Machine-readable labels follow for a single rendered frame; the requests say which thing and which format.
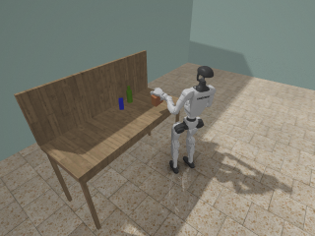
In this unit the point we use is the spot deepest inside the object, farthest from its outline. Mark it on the robot left thigh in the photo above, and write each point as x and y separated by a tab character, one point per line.
176	131

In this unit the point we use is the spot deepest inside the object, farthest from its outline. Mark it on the robot right upper arm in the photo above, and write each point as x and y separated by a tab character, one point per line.
213	91

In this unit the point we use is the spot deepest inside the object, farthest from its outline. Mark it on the robot right foot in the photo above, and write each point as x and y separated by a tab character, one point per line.
186	159

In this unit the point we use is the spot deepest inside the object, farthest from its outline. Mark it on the robot left hand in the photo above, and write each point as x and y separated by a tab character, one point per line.
157	92

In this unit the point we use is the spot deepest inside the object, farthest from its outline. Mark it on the sponge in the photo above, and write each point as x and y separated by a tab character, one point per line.
155	100

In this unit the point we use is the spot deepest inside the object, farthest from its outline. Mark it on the table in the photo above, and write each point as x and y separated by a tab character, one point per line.
77	121

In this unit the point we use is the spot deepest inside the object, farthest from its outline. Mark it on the robot left upper arm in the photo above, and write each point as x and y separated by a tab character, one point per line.
185	95

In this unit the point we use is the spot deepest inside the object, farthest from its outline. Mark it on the left robot forearm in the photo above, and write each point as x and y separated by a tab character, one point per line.
169	101

